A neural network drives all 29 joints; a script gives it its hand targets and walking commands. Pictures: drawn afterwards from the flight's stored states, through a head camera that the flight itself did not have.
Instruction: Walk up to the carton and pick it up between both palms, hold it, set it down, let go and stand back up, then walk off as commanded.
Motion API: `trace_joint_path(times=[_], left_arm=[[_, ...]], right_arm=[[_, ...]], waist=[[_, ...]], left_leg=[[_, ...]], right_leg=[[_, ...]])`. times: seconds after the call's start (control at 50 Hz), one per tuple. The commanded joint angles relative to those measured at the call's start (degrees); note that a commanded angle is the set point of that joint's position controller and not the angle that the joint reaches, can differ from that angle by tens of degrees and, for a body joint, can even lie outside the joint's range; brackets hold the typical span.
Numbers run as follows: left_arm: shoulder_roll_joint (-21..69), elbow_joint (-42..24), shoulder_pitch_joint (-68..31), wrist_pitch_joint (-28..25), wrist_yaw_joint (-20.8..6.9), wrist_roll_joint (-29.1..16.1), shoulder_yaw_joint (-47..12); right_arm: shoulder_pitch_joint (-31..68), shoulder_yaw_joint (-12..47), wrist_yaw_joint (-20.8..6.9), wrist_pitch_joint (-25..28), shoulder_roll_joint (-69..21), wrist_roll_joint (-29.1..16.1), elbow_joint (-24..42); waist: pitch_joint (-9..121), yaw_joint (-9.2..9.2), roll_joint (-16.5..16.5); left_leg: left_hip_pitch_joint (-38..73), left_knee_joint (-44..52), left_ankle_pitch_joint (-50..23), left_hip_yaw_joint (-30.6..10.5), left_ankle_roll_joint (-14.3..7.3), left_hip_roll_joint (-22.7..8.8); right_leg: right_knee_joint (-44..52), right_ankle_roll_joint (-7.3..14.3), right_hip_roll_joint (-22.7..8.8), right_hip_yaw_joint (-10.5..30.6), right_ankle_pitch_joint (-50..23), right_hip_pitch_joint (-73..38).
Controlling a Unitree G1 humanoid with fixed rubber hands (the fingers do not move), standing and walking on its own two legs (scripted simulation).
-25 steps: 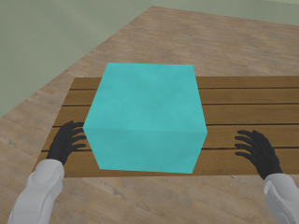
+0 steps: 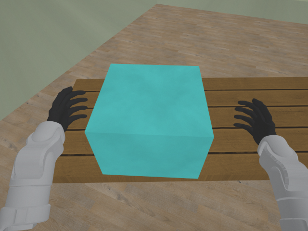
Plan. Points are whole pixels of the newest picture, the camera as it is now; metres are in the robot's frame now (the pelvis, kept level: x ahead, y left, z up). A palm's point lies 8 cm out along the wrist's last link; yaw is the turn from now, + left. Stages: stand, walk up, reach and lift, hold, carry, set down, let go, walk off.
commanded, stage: reach and lift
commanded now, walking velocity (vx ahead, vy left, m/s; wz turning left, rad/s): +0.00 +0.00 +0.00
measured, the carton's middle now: (152, 118) +0.45 +0.04 +0.04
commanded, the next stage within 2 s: none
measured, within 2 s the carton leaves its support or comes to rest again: neither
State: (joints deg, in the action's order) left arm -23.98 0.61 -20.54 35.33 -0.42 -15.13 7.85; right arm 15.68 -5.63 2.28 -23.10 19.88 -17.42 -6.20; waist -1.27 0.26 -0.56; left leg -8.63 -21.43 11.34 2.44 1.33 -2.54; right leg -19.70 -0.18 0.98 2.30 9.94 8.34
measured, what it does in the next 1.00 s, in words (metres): stands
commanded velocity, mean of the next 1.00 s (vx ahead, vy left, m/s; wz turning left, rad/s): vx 0.00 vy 0.00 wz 0.00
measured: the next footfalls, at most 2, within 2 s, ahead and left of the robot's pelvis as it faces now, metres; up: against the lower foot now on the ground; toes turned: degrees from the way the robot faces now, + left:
none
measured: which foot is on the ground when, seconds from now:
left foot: down 0.00-1.00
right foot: down 0.00-1.00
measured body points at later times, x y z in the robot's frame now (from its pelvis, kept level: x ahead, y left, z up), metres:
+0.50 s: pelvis +0.00 +0.00 +0.00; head +0.00 +0.01 +0.45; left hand +0.41 +0.26 +0.20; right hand +0.41 -0.23 +0.17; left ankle +0.00 +0.13 -0.75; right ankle +0.01 -0.12 -0.75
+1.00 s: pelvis +0.00 +0.00 +0.00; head +0.00 +0.01 +0.45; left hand +0.44 +0.24 +0.19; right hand +0.44 -0.23 +0.17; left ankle +0.00 +0.13 -0.75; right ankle +0.01 -0.12 -0.75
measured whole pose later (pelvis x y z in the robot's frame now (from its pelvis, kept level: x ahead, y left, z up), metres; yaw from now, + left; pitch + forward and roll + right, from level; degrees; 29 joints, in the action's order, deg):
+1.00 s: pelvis +0.00 +0.00 +0.00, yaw +1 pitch +0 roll -1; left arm -25.2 53.3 -55.2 19.2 -2.3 -15.4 -0.7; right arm 52.1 -4.9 2.4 -15.2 21.3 -18.5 -56.0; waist 0.4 -1.1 -0.6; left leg -9.7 -21.4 11.3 0.9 1.3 -2.5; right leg -18.5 -0.2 1.0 0.8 9.8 8.3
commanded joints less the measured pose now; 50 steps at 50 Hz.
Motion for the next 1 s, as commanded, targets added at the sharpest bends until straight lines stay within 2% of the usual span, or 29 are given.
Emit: trace_joint_path(times=[0.0, 0.02, 0.06, 0.1, 0.12, 0.14, 0.16, 0.2, 0.28, 0.38, 0.4, 0.44, 0.5, 0.52, 0.56, 0.58, 0.6, 0.62, 0.64, 0.68, 0.7, 0.76, 0.78, 0.8, 0.82, 0.88, 0.9, 0.96, 0.98], left_arm=[[-11.1, 1.3, -22.9, 0.1, 0.2, 2.0, 6.7], [-10.4, 4.2, -23.2, 1.0, 0.1, 2.6, 6.6], [-9.6, 2.8, -22.0, 1.1, -0.4, 1.6, 5.6], [-10.7, 8.4, -29.1, 0.5, -0.4, 1.8, 5.7], [-11.8, 6.0, -30.6, 0.0, -0.4, 0.8, 5.0], [-12.4, 6.7, -33.4, -0.5, 0.1, 0.5, 4.4], [-11.0, 4.7, -34.7, -1.1, 0.4, 0.0, 2.7], [-12.2, 9.9, -35.2, -1.6, 0.2, 0.2, 3.4], [-11.6, 19.5, -41.6, -2.2, -0.1, 0.1, 0.5], [-14.2, 23.3, -46.8, -4.1, -0.5, -0.8, -0.2], [-12.5, 28.1, -46.6, -4.2, -1.1, -0.7, -1.4], [-13.5, 33.1, -50.7, -5.0, -1.4, -1.2, -2.2], [-10.4, 28.2, -51.3, -6.9, -1.0, -1.2, -5.3], [-11.3, 30.7, -53.7, -6.8, -0.9, -1.2, -4.5], [-12.5, 27.9, -54.2, -6.8, -0.6, -1.7, -4.8], [-15.5, 32.5, -57.7, -6.3, -0.5, -1.8, -3.3], [-12.7, 35.4, -55.8, -6.5, -0.7, -1.0, -6.0], [-12.6, 34.9, -58.1, -7.3, -0.6, -1.7, -5.8], [-11.6, 33.6, -54.7, -7.4, -0.8, -1.3, -5.8], [-13.3, 40.4, -60.1, -8.1, -1.3, -1.3, -4.4], [-13.1, 36.9, -58.2, -8.7, -1.0, -1.0, -4.6], [-10.4, 44.5, -58.9, -10.6, -1.1, -1.3, -7.7], [-10.4, 46.0, -60.3, -11.3, -1.2, -0.9, -7.8], [-10.5, 49.3, -61.0, -12.5, -1.4, -1.3, -8.8], [-9.4, 46.7, -59.3, -13.7, -1.6, -2.1, -10.8], [-8.6, 50.6, -58.9, -16.8, -1.9, -2.9, -10.1], [-9.1, 55.1, -57.5, -18.5, -2.0, -1.5, -9.2], [-7.8, 52.4, -55.2, -21.8, -2.0, -1.8, -9.4], [-8.2, 52.1, -56.0, -23.8, -2.1, -0.8, -8.8]], right_arm=[[22.7, -3.8, 1.0, 2.0, 17.2, -6.4, 1.0], [23.8, -3.9, 1.0, 1.8, 17.9, -6.1, -1.8], [22.7, -2.9, 1.2, 1.9, 16.9, -7.4, -0.4], [29.8, -3.5, 1.1, 1.8, 17.2, -5.6, -5.8], [31.2, -2.9, 1.1, 2.7, 17.2, -6.6, -2.2], [33.1, -3.9, 0.7, 2.3, 18.0, -6.0, -6.9], [34.8, -4.4, 0.4, 2.9, 17.4, -6.3, -5.6], [35.4, -2.8, 0.1, 2.8, 17.0, -7.5, -7.8], [42.2, -3.0, -0.1, 2.0, 17.3, -5.5, -18.7], [47.4, -1.4, 0.2, 3.1, 16.9, -6.2, -18.9], [47.1, -1.4, -0.2, 2.8, 16.7, -5.3, -22.8], [52.1, -1.6, -0.5, 2.7, 17.5, -5.0, -27.4], [52.0, -2.0, -0.6, 4.5, 17.3, -4.8, -25.8], [54.2, -1.2, -0.7, 4.8, 17.4, -5.2, -28.6], [52.5, -2.2, -0.5, 5.1, 18.6, -5.1, -28.3], [58.5, -1.3, -0.5, 5.1, 19.1, -5.4, -29.2], [55.9, -2.1, -0.5, 5.0, 18.4, -4.4, -33.4], [57.8, -1.9, -0.6, 5.4, 18.6, -4.6, -32.5], [55.2, -0.9, -0.3, 5.6, 17.5, -5.1, -32.7], [60.6, -1.4, -0.1, 5.8, 18.0, -3.4, -34.6], [59.0, -0.9, 0.2, 6.6, 18.0, -4.1, -33.4], [59.8, -1.3, -0.5, 6.7, 17.6, -3.5, -41.2], [60.6, 0.5, -0.7, 6.7, 16.2, -3.5, -41.8], [60.9, 0.9, -1.0, 7.1, 15.3, -3.5, -43.4], [59.6, 0.5, -0.7, 8.0, 14.9, -3.3, -42.3], [59.0, 1.0, -0.6, 9.6, 14.8, -2.5, -43.2], [58.0, 2.7, -1.1, 10.0, 11.7, -2.2, -45.2], [57.0, 2.1, -0.5, 13.7, 12.6, -1.6, -43.5], [55.8, 2.7, -0.4, 14.9, 11.2, -1.6, -43.5]], waist=[[20.4, -2.68, 2.6], [16.1, -2.99, 1.4], [20.6, -3.98, 0.9], [19.0, -3.71, 0.9], [22.8, -4.04, 0.1], [21.5, -4.36, 1.6], [22.1, -4.95, 2.3], [22.5, -3.23, 0.6], [18.2, -4.97, 0.7], [25.0, -4.59, 0.6], [22.4, -5.56, 0.7], [20.2, -4.81, -0.4], [24.4, -6.18, 1.1], [25.8, -5.02, 1.7], [28.8, -6.59, 3.1], [28.6, -4.87, 0.7], [23.9, -6.94, 2.3], [26.1, -5.81, 2.4], [28.3, -6.56, 1.7], [26.0, -5.3, -0.7], [28.4, -5.71, 0.5], [24.7, -6.25, 0.7], [23.7, -5.23, 0.3], [22.0, -5.49, 1.2], [23.3, -7.07, 0.2], [24.0, -6.57, -0.8], [22.8, -5.01, -1.2], [25.1, -4.73, -0.7], [26.5, -4.39, 0.4]], left_leg=[[4.2, 4.1, -16.3, -0.5, -0.3, 3.5], [3.3, 5.0, -14.1, -0.3, -0.1, 3.5], [4.1, 3.4, -19.1, -0.8, 0.0, 3.4], [1.7, 4.3, -12.7, -0.8, -0.5, 3.5], [3.1, 3.6, -15.0, -0.8, -0.7, 3.4], [2.5, 4.3, -12.2, -1.0, -0.4, 3.4], [2.0, 3.9, -12.6, -1.2, -0.1, 3.1], [1.9, 3.5, -15.0, -1.0, -0.5, 3.3], [-1.6, 5.2, -5.4, -1.3, -0.8, 2.8], [-0.5, 3.4, -11.6, -1.3, -1.1, 3.6], [0.2, 3.4, -11.9, -2.0, -1.0, 3.5], [-2.3, 4.3, -7.2, -1.9, -1.3, 3.0], [4.4, 2.9, -13.9, -2.3, 0.1, 2.6], [5.5, 2.1, -14.5, -2.1, 0.1, 2.7], [7.4, 0.9, -19.6, -2.3, 1.1, 3.0], [4.3, 1.6, -15.1, -2.0, 0.1, 2.9], [4.1, 2.3, -13.2, -2.1, 0.4, 3.1], [4.1, 2.1, -13.6, -1.7, 0.5, 2.8], [5.1, 0.6, -17.8, -1.9, 0.5, 3.2], [0.6, 2.0, -13.7, -1.4, -0.2, 3.3], [2.0, 1.6, -16.8, -1.3, -0.1, 3.4], [3.6, 2.0, -13.6, -1.7, 0.2, 2.4], [3.5, 2.4, -12.6, -1.8, 0.0, 2.4], [1.8, 2.6, -10.9, -1.8, 0.0, 2.5], [3.5, 2.1, -12.0, -2.5, -0.2, 2.6], [3.5, 1.5, -12.4, -2.3, -0.2, 2.8], [0.6, 2.2, -9.7, -2.1, -1.0, 3.0], [1.2, 1.0, -14.2, -1.8, -0.2, 3.1], [1.9, 0.9, -12.7, -1.8, -0.1, 2.9]], right_leg=[[1.6, -0.3, 0.9, -0.5, -21.9, -10.2], [2.5, -0.6, 1.1, -1.0, -19.2, -8.3], [1.2, -0.9, 1.0, -0.8, -26.2, -10.9], [2.4, -0.6, 1.1, -1.2, -18.9, -8.5], [1.4, -0.6, 1.5, -1.3, -21.6, -9.4], [1.9, -0.6, 1.4, -1.6, -18.1, -7.6], [1.5, -0.4, 1.4, -1.8, -18.5, -7.8], [1.3, -0.7, 1.6, -1.4, -20.6, -8.2], [2.8, -0.5, 0.7, -1.7, -12.4, -5.9], [0.9, -0.7, 0.7, -1.7, -21.6, -9.1], [2.0, -0.2, 0.8, -2.3, -20.6, -7.9], [2.7, 0.0, 0.9, -2.5, -15.5, -5.7], [2.3, 0.3, 1.7, -3.9, -20.3, -4.9], [2.8, 0.3, 1.6, -3.7, -20.0, -4.3], [1.9, 0.3, 2.1, -4.1, -24.3, -5.1], [1.8, 0.0, 2.0, -3.5, -20.9, -5.6], [2.6, -0.2, 1.7, -3.9, -19.7, -4.1], [2.3, 0.0, 1.8, -4.0, -19.1, -3.7], [1.6, -0.1, 1.8, -3.7, -26.0, -6.9], [1.2, -0.5, 1.3, -3.0, -24.5, -8.0], [0.5, -0.6, 1.3, -2.9, -28.2, -8.9], [2.0, -0.1, 1.9, -4.3, -20.1, -3.6], [2.2, -0.1, 1.7, -4.1, -19.4, -3.1], [2.8, 0.2, 1.2, -4.0, -17.8, -2.6], [2.4, -0.2, 1.4, -4.3, -19.5, -2.8], [2.0, -0.5, 1.5, -4.1, -19.3, -1.9], [2.2, -0.6, 0.8, -3.3, -18.8, -3.0], [0.9, -0.9, 1.3, -3.7, -22.7, -4.3], [1.2, -1.1, 1.1, -3.8, -19.6, -2.9]])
